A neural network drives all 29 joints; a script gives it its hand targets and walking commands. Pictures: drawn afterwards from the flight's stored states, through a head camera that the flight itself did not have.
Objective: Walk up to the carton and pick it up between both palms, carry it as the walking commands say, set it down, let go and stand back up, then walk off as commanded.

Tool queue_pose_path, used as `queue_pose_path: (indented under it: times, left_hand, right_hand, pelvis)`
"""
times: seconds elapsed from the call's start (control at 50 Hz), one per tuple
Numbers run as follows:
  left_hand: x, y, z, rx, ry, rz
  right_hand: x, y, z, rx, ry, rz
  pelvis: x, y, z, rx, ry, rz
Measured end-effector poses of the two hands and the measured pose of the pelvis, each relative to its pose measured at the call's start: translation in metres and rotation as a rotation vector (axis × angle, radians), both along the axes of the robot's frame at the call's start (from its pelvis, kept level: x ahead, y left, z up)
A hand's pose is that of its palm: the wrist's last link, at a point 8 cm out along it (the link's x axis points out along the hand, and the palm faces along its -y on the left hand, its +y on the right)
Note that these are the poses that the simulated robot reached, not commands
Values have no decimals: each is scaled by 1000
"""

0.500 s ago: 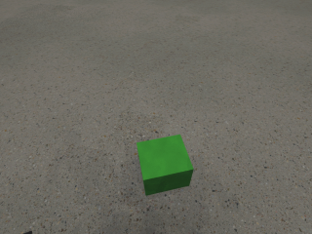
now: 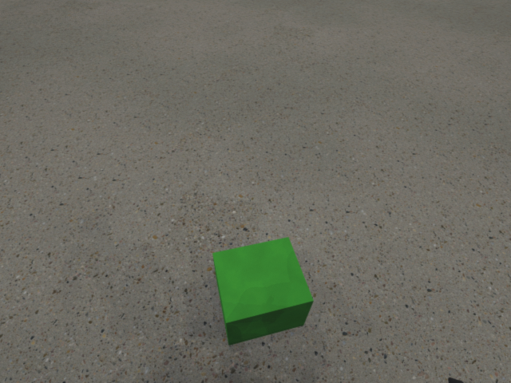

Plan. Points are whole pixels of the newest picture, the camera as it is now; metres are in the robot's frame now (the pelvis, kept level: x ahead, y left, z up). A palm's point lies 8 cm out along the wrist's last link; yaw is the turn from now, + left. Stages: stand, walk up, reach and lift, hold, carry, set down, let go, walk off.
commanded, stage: walk up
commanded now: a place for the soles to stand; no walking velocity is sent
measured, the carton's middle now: (259, 290) +0.56 -0.02 -0.63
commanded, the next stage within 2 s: none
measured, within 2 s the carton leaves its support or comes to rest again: neither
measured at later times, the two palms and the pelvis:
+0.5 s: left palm out of the picture +0.15 +0.32 -0.06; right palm out of the picture +0.13 -0.34 -0.06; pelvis +0.02 -0.01 +0.02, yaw +1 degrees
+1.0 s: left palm out of the picture +0.08 +0.20 -0.10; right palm out of the picture +0.18 -0.47 -0.07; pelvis +0.06 -0.14 +0.00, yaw +9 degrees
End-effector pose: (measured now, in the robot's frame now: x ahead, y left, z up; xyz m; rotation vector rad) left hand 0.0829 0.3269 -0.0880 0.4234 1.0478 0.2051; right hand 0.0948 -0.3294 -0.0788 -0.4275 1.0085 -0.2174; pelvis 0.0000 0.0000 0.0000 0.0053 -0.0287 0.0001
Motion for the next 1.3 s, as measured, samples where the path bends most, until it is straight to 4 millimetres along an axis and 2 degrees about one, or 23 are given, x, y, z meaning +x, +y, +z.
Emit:
queue_pose_path:
  times: [0.12,0.22,0.32,0.46,0.52,0.62,0.68,0.74,0.78,0.82,0.9,0.98,1.06,1.14,1.22,1.3]
  left_hand:
    - [42,-5,13,-7,-50,-2]
    - [63,-8,21,-7,-67,-5]
    - [70,-11,24,-19,-58,3]
    - [64,-14,22,-39,-10,21]
    - [69,-9,26,-30,-23,15]
    - [75,-15,29,-20,-48,13]
    - [74,-31,24,-18,-38,15]
    - [73,-54,17,-6,-50,21]
    - [64,-70,10,3,-51,30]
    - [47,-86,6,-15,-33,70]
    - [15,-109,1,-44,9,154]
    - [-1,-120,-7,-50,28,213]
    - [5,-139,-10,-61,29,245]
    - [17,-156,-1,-49,-8,247]
    - [28,-157,12,-17,-31,261]
    - [35,-148,24,19,-55,286]
  right_hand:
    - [16,11,-6,42,20,7]
    - [32,9,-1,46,12,-5]
    - [40,5,5,38,22,-14]
    - [41,1,13,23,45,-28]
    - [24,-21,19,-54,55,-50]
    - [-24,-79,34,-193,153,-71]
    - [-38,-115,40,-246,190,-61]
    - [-35,-152,35,-277,212,-37]
    - [-23,-168,27,-285,206,-27]
    - [-2,-170,21,-269,181,-8]
    - [42,-155,16,-189,139,78]
    - [81,-142,11,-137,89,153]
    - [117,-134,8,-82,32,202]
    - [154,-128,5,-25,10,230]
    - [187,-124,5,3,-3,266]
    - [208,-121,4,10,-4,295]
  pelvis:
    - [12,-1,8,-6,0,-1]
    - [16,-3,13,-1,-3,2]
    - [20,-4,20,-1,-5,6]
    - [22,-5,27,-1,-5,13]
    - [21,-13,24,6,8,34]
    - [20,-38,17,13,13,58]
    - [23,-59,10,13,14,66]
    - [29,-86,-1,7,16,76]
    - [32,-102,-8,0,9,89]
    - [35,-112,-7,-1,0,110]
    - [46,-126,1,-1,-10,139]
    - [60,-134,-1,6,-7,160]
    - [72,-147,1,2,-12,183]
    - [85,-160,6,-5,-8,215]
    - [93,-166,11,2,-3,244]
    - [95,-169,13,2,-3,268]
